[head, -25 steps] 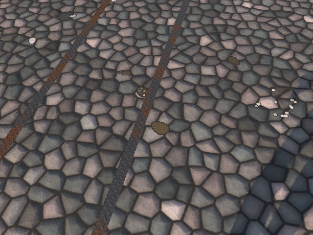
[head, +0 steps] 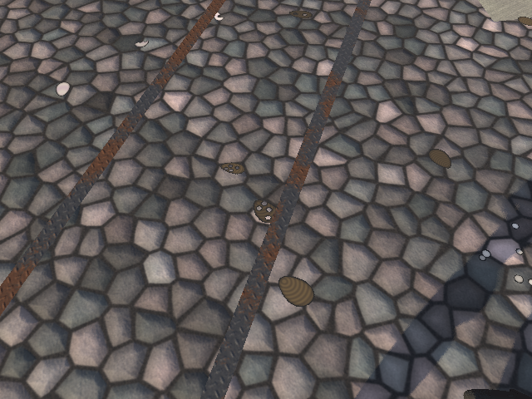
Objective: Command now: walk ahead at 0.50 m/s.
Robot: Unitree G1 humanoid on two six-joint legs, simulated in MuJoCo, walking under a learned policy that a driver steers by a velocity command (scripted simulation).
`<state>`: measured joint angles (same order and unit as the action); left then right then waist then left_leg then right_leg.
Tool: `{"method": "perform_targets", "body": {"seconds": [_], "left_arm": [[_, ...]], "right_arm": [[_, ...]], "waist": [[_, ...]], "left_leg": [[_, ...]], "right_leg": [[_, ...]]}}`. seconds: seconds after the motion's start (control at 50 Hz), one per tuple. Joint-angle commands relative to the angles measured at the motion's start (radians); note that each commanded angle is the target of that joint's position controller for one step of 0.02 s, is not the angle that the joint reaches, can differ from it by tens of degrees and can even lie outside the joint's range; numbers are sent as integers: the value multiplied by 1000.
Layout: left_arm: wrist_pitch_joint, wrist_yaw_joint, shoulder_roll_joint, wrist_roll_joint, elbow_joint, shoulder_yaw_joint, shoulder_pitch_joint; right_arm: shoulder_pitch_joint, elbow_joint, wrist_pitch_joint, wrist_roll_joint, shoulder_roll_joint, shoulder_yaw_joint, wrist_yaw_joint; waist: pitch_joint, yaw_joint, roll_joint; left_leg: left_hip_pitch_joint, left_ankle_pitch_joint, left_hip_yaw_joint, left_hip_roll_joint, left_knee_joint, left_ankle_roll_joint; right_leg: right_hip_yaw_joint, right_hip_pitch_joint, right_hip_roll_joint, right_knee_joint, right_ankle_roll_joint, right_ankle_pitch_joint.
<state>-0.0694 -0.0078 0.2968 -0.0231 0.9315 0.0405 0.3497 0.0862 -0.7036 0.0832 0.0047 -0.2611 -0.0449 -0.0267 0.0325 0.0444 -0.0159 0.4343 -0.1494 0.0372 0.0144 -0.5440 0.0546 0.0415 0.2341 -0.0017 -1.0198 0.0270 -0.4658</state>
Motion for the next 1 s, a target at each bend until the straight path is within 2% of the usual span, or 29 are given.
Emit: {"method": "perform_targets", "body": {"seconds": [0.02, 0.04, 0.06, 0.1, 0.14, 0.16, 0.2, 0.24, 0.28, 0.32, 0.34, 0.36, 0.38, 0.4, 0.42, 0.44, 0.46, 0.48, 0.52, 0.56, 0.6, 0.62, 0.64, 0.66, 0.68, 0.7, 0.78, 0.86, 1.0], "left_arm": [[-41, -3, 127, -4, -113, 26, -97], [-31, 0, 119, 6, -107, 31, -84], [-19, 0, 98, 8, -99, 28, -60], [2, 8, 68, 17, -92, 24, -44], [8, 13, 55, 30, -109, 20, -81], [7, 12, 43, 34, -115, 15, -106], [1, 5, 23, 33, -128, 6, -178], [0, -2, 30, 29, -139, 6, -231], [0, -7, 48, 29, -149, 10, -258], [-5, -13, 73, 37, -153, 18, -260], [-7, -14, 82, 41, -140, 23, -226], [-10, -10, 103, 48, -117, 32, -175], [-11, -1, 173, 58, -116, 47, -146], [1, 7, 169, 62, -111, 42, -124], [18, 6, 83, 48, -98, 23, -93], [25, 0, 54, 36, -90, 10, -106], [30, -1, 58, 34, -93, 8, -156], [34, 1, 68, 35, -104, 9, -216], [42, 9, 81, 47, -116, 15, -315], [50, 16, 70, 48, -110, 15, -343], [55, 21, 58, 29, -88, 13, -326], [54, 20, 40, 26, -70, 6, -296], [54, 18, 36, 33, -59, 4, -277], [56, 19, 33, 34, -64, 8, -266], [55, 24, 37, 42, -57, 7, -282], [54, 27, 35, 39, -50, 9, -273], [55, 31, 35, 32, -10, 12, -242], [61, 29, 33, 25, 16, 14, -244], [76, 37, 42, 22, 63, 18, -238]], "right_arm": [[176, -8, -2, -4, -135, -40, 5], [140, -5, 4, -12, -110, -32, 2], [122, -7, 8, -14, -106, -32, 0], [112, -23, 21, -12, -118, -34, -1], [118, -45, 22, -15, -140, -39, 8], [121, -54, 18, -15, -144, -39, 14], [144, -73, 9, -14, -150, -37, 23], [187, -103, 0, -11, -163, -37, 28], [194, -126, -11, -5, -164, -36, 31], [183, -142, -24, 1, -166, -37, 36], [168, -147, -30, 6, -161, -36, 38], [183, -156, -34, 4, -145, -31, 40], [248, -158, -27, -18, -120, -21, 40], [375, -183, -20, -29, -52, 2, 36], [357, -198, -31, -17, -61, 6, 37], [289, -181, -51, 3, -109, -7, 40], [242, -174, -74, 10, -119, -14, 49], [218, -173, -95, 5, -119, -19, 60], [223, -184, -120, -2, -103, -20, 74], [262, -221, -117, -7, -68, -14, 76], [278, -249, -112, -20, -55, -13, 66], [255, -243, -112, -34, -68, -14, 62], [222, -223, -112, -37, -101, -16, 65], [190, -233, -109, -22, -149, -27, 66], [160, -233, -97, -18, -113, -19, 63], [146, -240, -84, -22, -91, -13, 63], [172, -269, -54, -13, -86, -10, 59], [194, -294, -59, -9, -83, -6, 61], [193, -320, -67, -7, -75, 0, 59]], "waist": [[-95, -99, 81], [-67, -63, 95], [-62, -40, 110], [-45, -12, 99], [-37, -4, 82], [-41, -9, 81], [-50, -40, 86], [-69, -66, 86], [-71, -70, 93], [-75, -57, 96], [-85, -31, 87], [-107, -14, 63], [-175, -39, -27], [-296, -78, -159], [-348, -29, -199], [-300, -19, -157], [-231, -28, -113], [-172, -42, -95], [-116, -81, -138], [-124, -101, -139], [-133, -110, -113], [-111, -99, -82], [-68, -74, -41], [-17, -29, 72], [0, -37, 88], [-2, -28, 102], [-39, -39, 71], [-54, -50, 44], [-53, -50, 21]], "left_leg": [[-455, -57, -421, -293, 294, 191], [-363, 8, -359, -260, 329, 177], [-304, 37, -324, -243, 360, 177], [-234, 315, -236, -234, 372, 193], [-211, 548, -144, -217, 354, 191], [-204, 591, -99, -196, 345, 176], [-199, 591, -42, -159, 335, 146], [-241, 549, -49, -170, 322, 138], [-299, 519, -72, -194, 290, 131], [-346, 494, -102, -214, 222, 115], [-355, 465, -106, -205, 170, 97], [-350, 439, -96, -163, 95, 67], [-281, 299, -65, -96, -24, 18], [-108, -68, -45, -29, -198, -43], [-44, -472, -70, 1, -337, -83], [0, -564, -104, -19, -393, -93], [28, -535, -109, -42, -419, -99], [22, -484, -107, -59, -399, -107], [-80, -380, -97, -77, -279, -113], [-215, -215, -58, -58, -132, -102], [-322, -41, -23, -35, 18, -78], [-331, -12, -45, -55, 67, -59], [-292, -68, -103, -111, 134, -32], [-137, -263, -108, -105, 144, -7], [-57, -332, -109, -95, 183, -13], [-42, -307, -110, -97, 201, -27], [-136, -78, -89, -83, 161, -49], [-183, 29, -76, -75, 137, -43], [-211, 113, -65, -68, 133, -40]], "right_leg": [[22, 496, -101, -186, 11, 90], [30, 434, -130, -133, 5, 141], [29, 382, -139, -109, -4, 169], [11, 342, -132, -58, -33, 190], [-2, 341, -123, 51, -60, 260], [-11, 320, -116, 133, -63, 326], [-35, 256, -86, 297, -57, 472], [-34, 214, -59, 389, -54, 565], [-16, 208, -51, 444, -40, 552], [-7, 193, -44, 491, -13, 492], [-14, 143, -35, 547, 2, 514], [-20, 49, -31, 607, 22, 630], [64, -121, -132, 562, 66, 1044], [217, -369, -287, 502, 206, 1235], [321, -378, -354, 547, 287, 1138], [339, -302, -336, 604, 274, 884], [327, -217, -314, 650, 241, 672], [304, -118, -297, 696, 216, 508], [241, 50, -241, 763, 167, 299], [154, 127, -188, 768, 140, 251], [101, 157, -152, 751, 104, 118], [87, 172, -129, 747, 60, 21], [70, 176, -102, 720, 22, -31], [7, 94, -42, 696, -9, 34], [-4, 6, -35, 644, -20, 124], [-9, -33, -34, 616, -13, 192], [-14, -55, -37, 574, 12, 398], [-20, -69, -37, 556, 9, 488], [-21, -93, -38, 547, 2, 539]]}}
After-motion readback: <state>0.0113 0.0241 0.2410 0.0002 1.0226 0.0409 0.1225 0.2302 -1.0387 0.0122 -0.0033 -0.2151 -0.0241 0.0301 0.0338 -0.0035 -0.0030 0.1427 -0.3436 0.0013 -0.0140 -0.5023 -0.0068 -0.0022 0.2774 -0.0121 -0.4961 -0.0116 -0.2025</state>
